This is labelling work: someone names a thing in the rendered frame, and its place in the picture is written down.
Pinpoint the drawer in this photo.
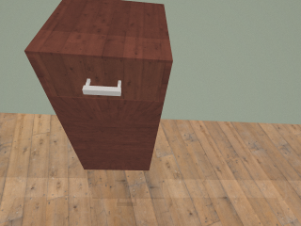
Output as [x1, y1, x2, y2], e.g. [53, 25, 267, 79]
[35, 55, 165, 101]

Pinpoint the handle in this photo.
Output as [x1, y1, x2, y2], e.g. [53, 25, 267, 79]
[82, 78, 121, 96]

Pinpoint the cabinet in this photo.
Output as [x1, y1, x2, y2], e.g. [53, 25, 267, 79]
[24, 0, 173, 170]

